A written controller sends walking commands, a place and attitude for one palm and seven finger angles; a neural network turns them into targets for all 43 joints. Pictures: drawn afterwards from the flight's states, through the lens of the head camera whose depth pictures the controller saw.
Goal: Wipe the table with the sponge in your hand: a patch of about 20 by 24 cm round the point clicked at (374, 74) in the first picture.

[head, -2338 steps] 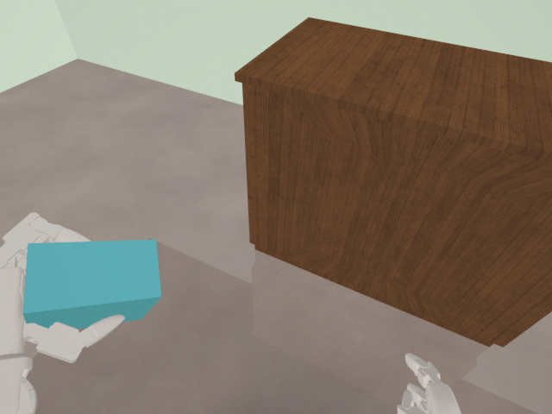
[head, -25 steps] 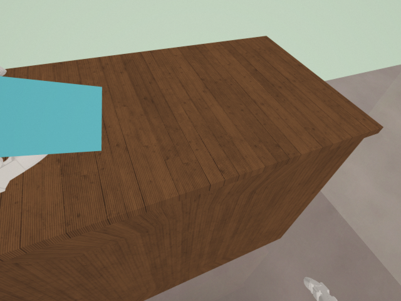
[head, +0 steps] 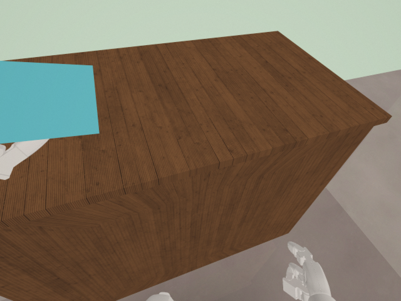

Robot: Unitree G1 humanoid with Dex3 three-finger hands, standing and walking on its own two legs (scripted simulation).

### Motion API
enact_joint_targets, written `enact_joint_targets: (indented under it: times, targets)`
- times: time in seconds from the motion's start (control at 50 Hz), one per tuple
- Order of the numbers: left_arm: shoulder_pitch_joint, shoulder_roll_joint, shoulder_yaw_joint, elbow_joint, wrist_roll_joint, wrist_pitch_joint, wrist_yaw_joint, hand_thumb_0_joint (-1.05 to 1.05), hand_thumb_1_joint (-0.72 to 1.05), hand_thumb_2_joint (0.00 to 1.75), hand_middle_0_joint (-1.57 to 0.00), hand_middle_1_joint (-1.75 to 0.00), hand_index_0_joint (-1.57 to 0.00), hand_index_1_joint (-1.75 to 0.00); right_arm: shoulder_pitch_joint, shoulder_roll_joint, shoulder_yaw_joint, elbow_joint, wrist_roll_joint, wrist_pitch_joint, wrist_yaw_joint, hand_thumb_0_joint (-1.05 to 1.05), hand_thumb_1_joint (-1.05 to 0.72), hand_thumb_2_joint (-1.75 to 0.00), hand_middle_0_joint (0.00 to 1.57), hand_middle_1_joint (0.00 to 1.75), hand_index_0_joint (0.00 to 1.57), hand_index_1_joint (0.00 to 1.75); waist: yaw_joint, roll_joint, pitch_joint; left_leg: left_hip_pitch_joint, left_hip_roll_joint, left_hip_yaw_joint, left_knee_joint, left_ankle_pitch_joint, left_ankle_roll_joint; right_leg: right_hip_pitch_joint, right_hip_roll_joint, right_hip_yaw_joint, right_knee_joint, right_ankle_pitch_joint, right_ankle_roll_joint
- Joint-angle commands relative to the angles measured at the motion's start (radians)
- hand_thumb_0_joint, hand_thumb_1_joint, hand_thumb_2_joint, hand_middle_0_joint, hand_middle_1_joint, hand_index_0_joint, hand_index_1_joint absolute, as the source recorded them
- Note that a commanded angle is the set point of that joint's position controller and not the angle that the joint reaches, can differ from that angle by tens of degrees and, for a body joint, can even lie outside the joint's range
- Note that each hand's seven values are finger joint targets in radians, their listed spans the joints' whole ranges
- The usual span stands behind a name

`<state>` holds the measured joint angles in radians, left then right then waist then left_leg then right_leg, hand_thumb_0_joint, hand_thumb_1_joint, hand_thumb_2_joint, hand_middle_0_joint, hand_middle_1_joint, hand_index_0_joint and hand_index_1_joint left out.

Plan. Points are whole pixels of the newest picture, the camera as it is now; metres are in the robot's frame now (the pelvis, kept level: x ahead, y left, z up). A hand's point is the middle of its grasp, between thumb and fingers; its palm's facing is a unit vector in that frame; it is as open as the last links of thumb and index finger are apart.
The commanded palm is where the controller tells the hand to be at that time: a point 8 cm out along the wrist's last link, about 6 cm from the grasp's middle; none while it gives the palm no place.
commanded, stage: step back with the hand held close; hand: left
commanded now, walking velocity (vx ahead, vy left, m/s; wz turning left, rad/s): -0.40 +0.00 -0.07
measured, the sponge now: (43, 98) +0.25 +0.20 +0.32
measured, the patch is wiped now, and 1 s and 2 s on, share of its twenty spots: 1.00 1.00 1.00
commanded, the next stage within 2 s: stop stepping back and stand still in 0.64 s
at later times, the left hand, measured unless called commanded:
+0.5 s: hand (35, 176) +0.16 +0.16 +0.31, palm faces +0.36 -0.85 -0.39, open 10.6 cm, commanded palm +0.10 +0.25 +0.32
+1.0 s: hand out of the picture +0.00 +0.13 +0.32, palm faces +0.39 -0.84 -0.37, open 10.6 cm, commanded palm -0.05 +0.20 +0.32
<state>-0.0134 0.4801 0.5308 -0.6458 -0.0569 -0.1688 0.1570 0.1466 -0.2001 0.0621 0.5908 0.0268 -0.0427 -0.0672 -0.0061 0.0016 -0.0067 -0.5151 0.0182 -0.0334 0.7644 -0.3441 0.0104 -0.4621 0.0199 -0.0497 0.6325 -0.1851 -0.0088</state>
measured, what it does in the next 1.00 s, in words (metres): walks backwards: right foot, then left foot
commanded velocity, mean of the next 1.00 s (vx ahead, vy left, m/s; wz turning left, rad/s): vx -0.20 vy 0.04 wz -0.01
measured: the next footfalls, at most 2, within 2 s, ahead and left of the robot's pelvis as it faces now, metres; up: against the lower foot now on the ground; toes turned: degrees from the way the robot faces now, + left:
right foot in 0.30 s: +0.02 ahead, -0.15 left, +0.00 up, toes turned -2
left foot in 0.54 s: -0.05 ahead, +0.13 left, +0.00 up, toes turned +1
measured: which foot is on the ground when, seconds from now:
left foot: down 0.00-0.32, up 0.34-0.52, down 0.54-0.80, up 0.82-1.00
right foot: down 0.00-0.08, up 0.10-0.28, down 0.30-0.56, up 0.58-0.78, down 0.80-1.00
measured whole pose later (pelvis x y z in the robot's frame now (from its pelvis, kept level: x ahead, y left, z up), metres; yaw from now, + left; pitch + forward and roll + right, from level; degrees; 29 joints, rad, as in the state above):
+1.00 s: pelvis -0.23 -0.06 +0.01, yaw -5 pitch +0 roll +2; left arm 0.23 0.49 0.51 -0.73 -0.08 -0.13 0.12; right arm 0.20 -0.20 0.03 0.64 0.03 -0.02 -0.05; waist -0.03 -0.03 -0.03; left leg -0.35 0.03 0.06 0.80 -0.43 0.02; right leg -0.44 -0.02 -0.06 0.57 -0.20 -0.04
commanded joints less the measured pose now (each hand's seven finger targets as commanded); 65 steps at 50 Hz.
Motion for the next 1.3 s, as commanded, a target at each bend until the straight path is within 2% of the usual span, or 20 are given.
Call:
enact_joint_targets:
  times: [0.0,0.1,0.14,0.22,0.26,0.32,0.44,0.5,0.54,0.58,0.74,0.8,0.86,0.96,1.02,1.08,1.16,1.18,1.2,1.28]
  targets:
    - [-0.064,0.231,0.09,-0.253,-0.017,-0.028,0.013,0.0,0.1,1.3,-1.2,-1.6,-1.2,-1.6,-0.088,-0.123,-0.057,-0.16,0.0,-0.021,-0.004,0.0,-0.9,-0.9,0.2,0.3,0.2,0.3,-0.015,-0.011,-0.135,0.117,0.104,-0.133,-0.14,-0.171,0.035,-0.045,-0.182,0.182,-0.146,-0.128,-0.046]
    - [-0.138,0.237,0.149,-0.306,-0.009,-0.056,0.036,0.0,0.1,1.3,-1.2,-1.6,-1.2,-1.6,-0.04,-0.125,-0.095,-0.153,-0.02,-0.074,0.002,0.0,-0.9,-0.9,0.2,0.3,0.2,0.3,-0.028,0.272,-0.2,0.069,0.341,-0.317,-0.492,-0.087,0.135,-0.01,0.022,0.119,0.503,-0.331,0.02]
    - [-0.144,0.238,0.144,-0.249,-0.023,-0.051,0.038,0.0,0.1,1.3,-1.2,-1.6,-1.2,-1.6,-0.018,-0.118,-0.096,-0.119,-0.02,-0.101,0.006,0.0,-0.9,-0.9,0.2,0.3,0.2,0.3,-0.011,0.2,-0.224,0.278,0.323,-0.263,-0.374,0.342,0.145,-0.104,0.008,0.135,0.438,-0.345,0.023]
    - [-0.195,0.186,0.07,-0.178,-0.021,-0.043,0.006,0.0,0.1,1.3,-1.2,-1.6,-1.2,-1.6,-0.05,-0.133,-0.084,-0.118,-0.01,-0.101,0.014,0.0,-0.9,-0.9,0.2,0.3,0.2,0.3,0.002,0.296,-0.214,0.26,0.253,-0.141,-0.346,0.29,0.066,0.108,0.008,0.064,0.025,-0.233,0.019]
    - [-0.183,0.182,0.053,-0.169,-0.023,-0.053,-0.013,0.0,0.1,1.3,-1.2,-1.6,-1.2,-1.6,-0.052,-0.145,-0.082,-0.132,-0.008,-0.093,0.015,0.0,-0.9,-0.9,0.2,0.3,0.2,0.3,-0.001,0.206,-0.214,0.213,0.209,-0.103,-0.188,0.166,0.02,0.2,-0.046,0.078,-0.207,-0.027,-0.006]
    - [-0.043,0.224,0.073,-0.206,-0.029,-0.044,-0.019,0.0,0.1,1.3,-1.2,-1.6,-1.2,-1.6,-0.092,-0.118,-0.103,-0.133,0.028,-0.072,0.022,0.0,-0.9,-0.9,0.2,0.3,0.2,0.3,0.009,-0.276,-0.193,0.061,-0.013,-0.003,0.537,-0.173,-0.07,0.066,-0.396,0.339,-0.361,0.42,-0.175]
    - [0.152,0.269,0.2,-0.303,-0.036,-0.072,0.019,0.0,0.1,1.3,-1.2,-1.6,-1.2,-1.6,-0.074,-0.071,-0.075,-0.157,0.009,-0.025,0.004,0.0,-0.9,-0.9,0.2,0.3,0.2,0.3,-0.01,-0.098,-0.212,0.093,0.057,0.034,-0.041,-0.071,-0.043,0.242,-0.311,0.244,-0.102,0.665,-0.122]
    - [0.099,0.284,0.215,-0.358,-0.049,-0.093,0.03,0.0,0.1,1.3,-1.2,-1.6,-1.2,-1.6,-0.031,-0.127,-0.12,-0.127,0.011,-0.046,-0.004,0.0,-0.9,-0.9,0.2,0.3,0.2,0.3,-0.029,-0.001,-0.297,0.319,0.179,-0.048,-0.306,0.288,0.018,0.139,-0.2,0.201,0.02,0.42,-0.027]
    - [0.078,0.273,0.217,-0.322,-0.065,-0.103,0.021,0.0,0.1,1.3,-1.2,-1.6,-1.2,-1.6,-0.026,-0.166,-0.143,-0.117,0.014,-0.081,0.008,0.0,-0.9,-0.9,0.2,0.3,0.2,0.3,-0.026,0.274,-0.252,0.485,0.409,-0.189,-0.345,0.832,0.12,-0.177,0.01,0.102,0.366,-0.325,0.036]
    - [-0.014,0.271,0.189,-0.312,-0.046,-0.096,0.025,0.0,0.1,1.3,-1.2,-1.6,-1.2,-1.6,0.023,-0.14,-0.134,-0.09,0.003,-0.112,0.017,0.0,-0.9,-0.9,0.2,0.3,0.2,0.3,-0.047,0.306,-0.257,0.508,0.358,-0.183,-0.28,0.97,0.146,-0.225,0.005,0.145,0.476,-0.396,0.035]
    - [-0.011,0.189,0.098,-0.196,-0.021,-0.051,-0.013,0.0,0.1,1.3,-1.2,-1.6,-1.2,-1.6,-0.049,-0.153,-0.106,-0.145,0.009,-0.12,0.036,0.0,-0.9,-0.9,0.2,0.3,0.2,0.3,0.005,0.241,-0.143,0.122,0.241,-0.039,-0.243,0.172,0.043,0.254,-0.026,0.04,-0.077,-0.049,0.027]
    - [-0.013,0.247,0.107,-0.2,-0.022,-0.042,-0.016,0.0,0.1,1.3,-1.2,-1.6,-1.2,-1.6,-0.043,-0.124,-0.103,-0.158,0.03,-0.103,0.03,0.0,-0.9,-0.9,0.2,0.3,0.2,0.3,0.006,-0.309,-0.141,0.031,0.014,0.035,0.475,-0.171,-0.035,0.076,-0.367,0.429,-0.43,-0.081,-0.117]
    - [0.029,0.244,0.133,-0.229,-0.038,-0.009,-0.008,0.0,0.1,1.3,-1.2,-1.6,-1.2,-1.6,-0.071,-0.081,-0.071,-0.103,0.011,-0.042,0.025,0.0,-0.9,-0.9,0.2,0.3,0.2,0.3,-0.041,-0.092,-0.114,0.116,0.066,-0.019,0.414,-0.028,-0.029,-0.064,-0.324,0.391,-0.423,-0.441,-0.108]
    - [0.042,0.233,0.093,-0.179,-0.031,0.014,0.012,0.0,0.1,1.3,-1.2,-1.6,-1.2,-1.6,-0.061,-0.115,-0.062,-0.108,-0.001,-0.029,-0.002,0.0,-0.9,-0.9,0.2,0.3,0.2,0.3,-0.037,-0.12,-0.156,0.348,0.029,0.098,-0.191,-0.136,0.042,-0.04,-0.227,0.184,-0.294,-0.444,-0.033]
    - [-0.079,0.257,0.111,-0.159,-0.028,0.015,0.022,0.0,0.1,1.3,-1.2,-1.6,-1.2,-1.6,-0.055,-0.161,-0.077,-0.158,0.007,-0.074,0.0,0.0,-0.9,-0.9,0.2,0.3,0.2,0.3,-0.024,0.417,-0.129,0.154,0.307,-0.301,-0.608,-0.388,0.201,-0.008,0.045,-0.043,0.508,-0.297,0.03]
    - [-0.037,0.255,0.09,0.001,-0.003,0.011,0.004,0.0,0.1,1.3,-1.2,-1.6,-1.2,-1.6,-0.016,-0.13,-0.08,-0.105,0.03,-0.077,0.027,0.0,-0.9,-0.9,0.2,0.3,0.2,0.3,-0.009,0.191,-0.026,0.087,0.29,-0.269,-0.538,-0.389,0.211,-0.204,-0.053,0.112,0.625,-0.252,0.013]
    - [0.057,0.205,0.068,-0.04,-0.016,0.004,-0.013,0.0,0.1,1.3,-1.2,-1.6,-1.2,-1.6,-0.069,-0.15,-0.075,-0.142,-0.002,-0.07,0.004,0.0,-0.9,-0.9,0.2,0.3,0.2,0.3,0.043,0.142,-0.089,-0.121,0.146,-0.035,-0.252,-0.376,0.071,0.407,-0.008,-0.013,-0.1,-0.251,-0.015]
    - [0.042,0.192,0.036,-0.079,-0.003,0.008,-0.028,0.0,0.1,1.3,-1.2,-1.6,-1.2,-1.6,-0.067,-0.137,-0.081,-0.156,-0.003,-0.064,0.006,0.0,-0.9,-0.9,0.2,0.3,0.2,0.3,0.042,-0.083,-0.068,-0.215,0.024,0.101,0.124,-0.284,0.04,0.472,-0.096,0.132,-0.262,-0.189,-0.055]
    - [-0.015,0.24,0.051,-0.133,0.004,0.0,-0.039,0.0,0.1,1.3,-1.2,-1.6,-1.2,-1.6,-0.06,-0.149,-0.101,-0.16,0.003,-0.061,0.012,0.0,-0.9,-0.9,0.2,0.3,0.2,0.3,0.02,-0.334,-0.082,-0.274,-0.041,0.074,0.508,-0.208,0.012,0.362,-0.339,0.604,-0.474,-0.305,-0.129]
    - [0.022,0.249,0.119,-0.192,-0.024,-0.046,-0.041,0.0,0.1,1.3,-1.2,-1.6,-1.2,-1.6,-0.03,-0.121,-0.099,-0.108,0.003,-0.053,0.025,0.0,-0.9,-0.9,0.2,0.3,0.2,0.3,-0.034,-0.076,-0.053,-0.133,0.059,-0.051,0.439,0.126,-0.001,0.1,-0.327,0.469,-0.471,-0.454,-0.107]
